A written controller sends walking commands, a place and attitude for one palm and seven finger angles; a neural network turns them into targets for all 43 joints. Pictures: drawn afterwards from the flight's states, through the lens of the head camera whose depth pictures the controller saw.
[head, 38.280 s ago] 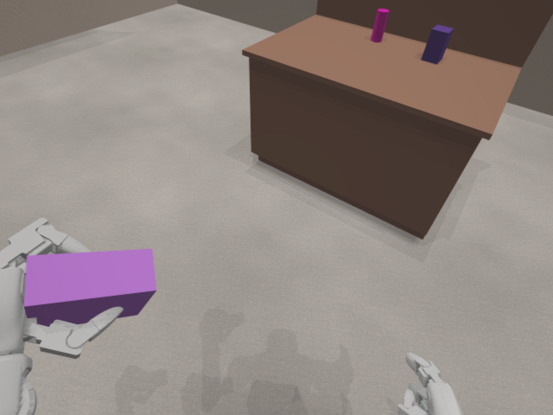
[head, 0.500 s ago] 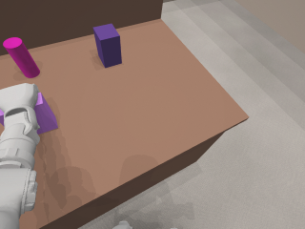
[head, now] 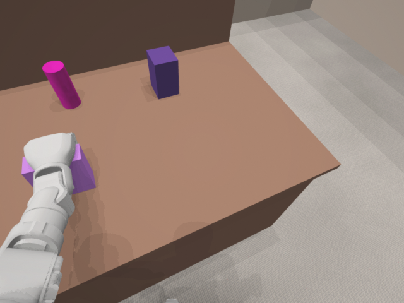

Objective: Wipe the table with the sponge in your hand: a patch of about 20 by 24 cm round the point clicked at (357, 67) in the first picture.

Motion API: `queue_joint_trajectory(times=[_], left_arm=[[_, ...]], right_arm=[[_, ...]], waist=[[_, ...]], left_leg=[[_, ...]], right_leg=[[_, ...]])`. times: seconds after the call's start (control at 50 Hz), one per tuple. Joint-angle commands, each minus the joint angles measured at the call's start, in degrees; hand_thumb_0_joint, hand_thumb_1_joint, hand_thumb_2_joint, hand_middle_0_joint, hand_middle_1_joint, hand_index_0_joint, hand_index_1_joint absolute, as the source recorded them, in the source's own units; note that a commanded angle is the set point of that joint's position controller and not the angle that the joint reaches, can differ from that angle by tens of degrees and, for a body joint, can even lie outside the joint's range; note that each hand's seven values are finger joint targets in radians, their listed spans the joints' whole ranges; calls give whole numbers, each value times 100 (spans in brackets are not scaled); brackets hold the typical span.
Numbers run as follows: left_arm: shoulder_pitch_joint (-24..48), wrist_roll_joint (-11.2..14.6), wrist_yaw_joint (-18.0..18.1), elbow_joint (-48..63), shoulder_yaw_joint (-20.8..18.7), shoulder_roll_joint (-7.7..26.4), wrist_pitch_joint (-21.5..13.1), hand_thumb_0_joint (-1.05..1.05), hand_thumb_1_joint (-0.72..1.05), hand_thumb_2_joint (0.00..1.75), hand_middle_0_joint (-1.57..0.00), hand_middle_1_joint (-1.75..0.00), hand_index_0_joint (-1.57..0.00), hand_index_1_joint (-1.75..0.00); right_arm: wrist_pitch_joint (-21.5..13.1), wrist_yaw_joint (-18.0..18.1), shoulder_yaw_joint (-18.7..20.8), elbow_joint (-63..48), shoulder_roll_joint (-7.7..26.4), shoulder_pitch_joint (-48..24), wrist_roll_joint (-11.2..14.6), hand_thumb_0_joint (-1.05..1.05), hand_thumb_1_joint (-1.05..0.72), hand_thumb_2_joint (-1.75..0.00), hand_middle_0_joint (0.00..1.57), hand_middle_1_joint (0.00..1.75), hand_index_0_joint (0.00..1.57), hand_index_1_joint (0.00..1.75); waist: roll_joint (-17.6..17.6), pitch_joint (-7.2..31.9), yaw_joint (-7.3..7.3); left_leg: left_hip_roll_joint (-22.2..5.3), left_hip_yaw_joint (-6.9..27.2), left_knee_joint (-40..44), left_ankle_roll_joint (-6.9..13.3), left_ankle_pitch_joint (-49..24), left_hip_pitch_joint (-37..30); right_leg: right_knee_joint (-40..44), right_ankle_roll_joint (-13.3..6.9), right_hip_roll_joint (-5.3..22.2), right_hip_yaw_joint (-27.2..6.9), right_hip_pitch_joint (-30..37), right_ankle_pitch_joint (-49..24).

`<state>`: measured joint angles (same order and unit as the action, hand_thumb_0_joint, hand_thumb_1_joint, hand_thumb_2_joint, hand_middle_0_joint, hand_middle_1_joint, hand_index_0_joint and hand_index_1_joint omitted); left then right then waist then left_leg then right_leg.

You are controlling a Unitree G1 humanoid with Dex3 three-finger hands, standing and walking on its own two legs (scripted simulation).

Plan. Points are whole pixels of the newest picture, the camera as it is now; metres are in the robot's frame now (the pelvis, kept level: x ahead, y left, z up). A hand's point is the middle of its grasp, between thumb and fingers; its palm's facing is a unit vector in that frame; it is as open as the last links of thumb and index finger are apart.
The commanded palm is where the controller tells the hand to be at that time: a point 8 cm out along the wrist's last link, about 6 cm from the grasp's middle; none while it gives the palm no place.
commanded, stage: wipe back along the first lane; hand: left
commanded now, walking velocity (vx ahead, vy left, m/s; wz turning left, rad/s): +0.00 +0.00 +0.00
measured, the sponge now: (65, 177) +0.38 +0.32 -0.04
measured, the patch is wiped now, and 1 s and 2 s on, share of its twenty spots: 1.00 1.00 1.00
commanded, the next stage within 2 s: none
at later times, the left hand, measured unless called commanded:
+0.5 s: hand (69, 183) +0.35 +0.29 -0.01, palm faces -0.09 -0.01 -1.00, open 9.3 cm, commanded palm +0.31 +0.26 +0.02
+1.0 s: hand (73, 203) +0.31 +0.27 -0.01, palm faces -0.08 -0.03 -1.00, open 9.3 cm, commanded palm +0.26 +0.25 +0.02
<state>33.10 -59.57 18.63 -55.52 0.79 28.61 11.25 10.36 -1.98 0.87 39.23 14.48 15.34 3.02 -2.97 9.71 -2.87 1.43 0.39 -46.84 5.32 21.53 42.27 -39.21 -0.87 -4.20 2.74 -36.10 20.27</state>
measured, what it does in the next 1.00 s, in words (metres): stands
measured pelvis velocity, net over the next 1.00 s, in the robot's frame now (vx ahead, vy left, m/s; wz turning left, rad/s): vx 0.01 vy -0.02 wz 0.02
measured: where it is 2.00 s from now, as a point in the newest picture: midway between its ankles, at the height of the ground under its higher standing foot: outside the picture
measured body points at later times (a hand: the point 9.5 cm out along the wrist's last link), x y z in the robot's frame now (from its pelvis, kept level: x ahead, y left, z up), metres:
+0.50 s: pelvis +0.00 -0.01 +0.00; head +0.05 +0.00 +0.45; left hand +0.35 +0.29 +0.04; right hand +0.12 -0.25 -0.12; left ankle +0.00 +0.05 -0.71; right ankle -0.02 -0.12 -0.71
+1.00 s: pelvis +0.01 -0.02 +0.01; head +0.03 -0.02 +0.46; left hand +0.31 +0.27 +0.05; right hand +0.18 -0.26 -0.10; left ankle +0.00 +0.05 -0.71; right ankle -0.02 -0.13 -0.71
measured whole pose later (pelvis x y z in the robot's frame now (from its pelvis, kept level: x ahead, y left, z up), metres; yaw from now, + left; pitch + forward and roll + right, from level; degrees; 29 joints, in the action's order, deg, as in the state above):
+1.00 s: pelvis +0.01 -0.02 +0.01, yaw +1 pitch +11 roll -3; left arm 9.8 -57.1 20.0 -31.3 6.6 20.5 20.3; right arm 9.7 -1.0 0.0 35.6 14.9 9.5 4.3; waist -3.7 9.5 0.6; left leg 1.8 0.8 -42.8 3.9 21.3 32.4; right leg -37.1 -2.2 -4.0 2.8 -27.0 21.1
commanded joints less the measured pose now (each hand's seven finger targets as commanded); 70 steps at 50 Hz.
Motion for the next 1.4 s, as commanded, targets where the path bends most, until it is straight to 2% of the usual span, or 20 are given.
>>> queue_joint_trajectory(times=[0.0, 0.1, 0.14, 0.18, 0.26, 0.28, 0.32, 0.36, 0.42, 0.5, 0.74, 0.82, 0.88, 1.0, 1.08, 1.1, 1.18, 1.2, 1.3, 1.38], left_arm=[[819, -9, -91, 349, 135, 493, 53, 0, 10, 130, -120, -160, -120, -160], [736, 77, -36, 469, 426, 24, 165, 0, 10, 130, -120, -160, -120, -160], [591, 88, -15, 414, 325, 180, 252, 0, 10, 130, -120, -160, -120, -160], [633, 54, -34, 418, 485, 24, 308, 0, 10, 130, -120, -160, -120, -160], [269, 54, -56, 645, 568, -179, 363, 0, 10, 130, -120, -160, -120, -160], [150, 99, -78, 728, 779, -438, 387, 0, 10, 130, -120, -160, -120, -160], [252, 122, -75, 850, 682, -322, 413, 0, 10, 130, -120, -160, -120, -160], [-193, 141, -63, 924, 617, -348, 467, 0, 10, 130, -120, -160, -120, -160], [-425, 176, -63, 1214, 781, -565, 516, 0, 10, 130, -120, -160, -120, -160], [-662, 205, -39, 1394, 553, -296, 667, 0, 10, 130, -120, -160, -120, -160], [-1900, 378, -106, 2129, 564, -475, 776, 0, 10, 130, -120, -160, -120, -160], [-2024, 390, -97, 2341, 444, -343, 877, 0, 10, 130, -120, -160, -120, -160], [-2140, 373, -121, 2487, 641, -545, 915, 0, 10, 130, -120, -160, -120, -160], [-2539, 405, -128, 2678, 440, -392, 897, 0, 10, 130, -120, -160, -120, -160], [-2740, 422, -135, 2847, 565, -535, 889, 0, 10, 130, -120, -160, -120, -160], [-2806, 445, -121, 2918, 392, -365, 884, 0, 10, 130, -120, -160, -120, -160], [-2980, 410, -108, 3051, 677, -676, 898, 0, 10, 130, -120, -160, -120, -160], [-2904, 412, -85, 3071, 470, -468, 892, 0, 10, 130, -120, -160, -120, -160], [-2628, 393, -62, 3026, 367, -336, 942, 0, 10, 130, -120, -160, -120, -160], [-2568, 316, -62, 2849, 523, -495, 913, 0, 10, 130, -120, -160, -120, -160]], right_arm=[[-149, 56, 341, -525, 971, 88, 33, 0, -90, -90, 20, 30, 20, 30], [-163, 49, 345, -576, 917, -53, 48, 0, -90, -90, 20, 30, 20, 30], [-149, 60, 327, -580, 932, -58, 47, 0, -90, -90, 20, 30, 20, 30], [-136, 79, 311, -591, 918, -96, 62, 0, -90, -90, 20, 30, 20, 30], [-126, 55, 326, -641, 879, -183, 64, 0, -90, -90, 20, 30, 20, 30], [-123, 49, 325, -690, 856, -228, 69, 0, -90, -90, 20, 30, 20, 30], [-111, 58, 320, -685, 879, -286, 77, 0, -90, -90, 20, 30, 20, 30], [-105, 48, 325, -719, 857, -320, 67, 0, -90, -90, 20, 30, 20, 30], [-99, 32, 322, -792, 837, -441, 80, 0, -90, -90, 20, 30, 20, 30], [-94, 66, 269, -850, 843, -574, 109, 0, -90, -90, 20, 30, 20, 30], [-223, 80, 214, -1077, 794, -832, 132, 0, -90, -90, 20, 30, 20, 30], [-246, 113, 191, -1093, 803, -942, 148, 0, -90, -90, 20, 30, 20, 30], [-282, 118, 189, -1130, 789, -999, 141, 0, -90, -90, 20, 30, 20, 30], [-336, 136, 185, -1149, 789, -1091, 152, 0, -90, -90, 20, 30, 20, 30], [-362, 150, 168, -1192, 753, -1168, 143, 0, -90, -90, 20, 30, 20, 30], [-364, 154, 181, -1191, 772, -1195, 152, 0, -90, -90, 20, 30, 20, 30], [-386, 146, 172, -1219, 727, -1264, 139, 0, -90, -90, 20, 30, 20, 30], [-382, 150, 193, -1193, 761, -1258, 139, 0, -90, -90, 20, 30, 20, 30], [-375, 208, 170, -1157, 771, -1292, 142, 0, -90, -90, 20, 30, 20, 30], [-395, 227, 175, -1147, 744, -1268, 132, 0, -90, -90, 20, 30, 20, 30]], waist=[[-134, 1323, 39], [-25, 1265, 22], [-5, 1275, 80], [173, 1170, 28], [-32, 1295, 128], [63, 1257, 94], [173, 1181, 68], [173, 1298, 178], [169, 1204, 159], [249, 1051, 224], [322, 1006, 331], [371, 912, 364], [393, 813, 327], [416, 812, 436], [484, 744, 431], [429, 770, 476], [424, 675, 449], [460, 659, 456], [458, 556, 472], [408, 595, 456]], left_leg=[[-276, 725, 634, -406, -2302, -1997], [-290, 754, 679, -415, -2010, -2010], [-244, 692, 705, -391, -1801, -1926], [-228, 694, 720, -381, -1716, -1841], [-253, 745, 696, -449, -2085, -2083], [-250, 724, 698, -421, -2015, -2073], [-250, 757, 703, -425, -2022, -2054], [-229, 683, 691, -406, -2160, -2077], [-234, 703, 674, -420, -2380, -2133], [-148, 580, 765, -360, -2101, -1875], [-49, 392, 744, -286, -2315, -1891], [4, 367, 801, -276, -2173, -1838], [-7, 342, 823, -271, -2145, -1861], [14, 352, 890, -280, -2027, -1839], [30, 301, 911, -259, -1927, -1830], [34, 316, 934, -262, -1925, -1840], [11, 325, 946, -258, -1876, -1909], [-6, 365, 957, -271, -1873, -1899], [37, 342, 1007, -270, -1577, -1765], [25, 342, 959, -277, -1556, -1813]], right_leg=[[313, -373, -98, 78, -133, -1059], [307, -370, -97, 94, -224, -888], [328, -383, -110, 88, -89, -822], [355, -369, -99, 81, -68, -842], [322, -396, -100, 98, -88, -940], [350, -383, -110, 102, -45, -913], [356, -381, -102, 96, -16, -978], [371, -389, -93, 88, 147, -1111], [360, -376, -87, 98, 200, -1247], [405, -390, -65, 58, 570, -1397], [458, -350, -22, -26, 1146, -2216], [508, -343, 8, -74, 1314, -2356], [525, -341, 11, -77, 1290, -2361], [543, -364, 18, -128, 1437, -2331], [580, -344, 32, -141, 1488, -2378], [605, -356, 40, -191, 1553, -2397], [599, -356, 20, -134, 1411, -2211], [597, -367, 16, -150, 1398, -2190], [633, -367, 21, -201, 1370, -1972], [586, -382, 1, -153, 1204, -1778]])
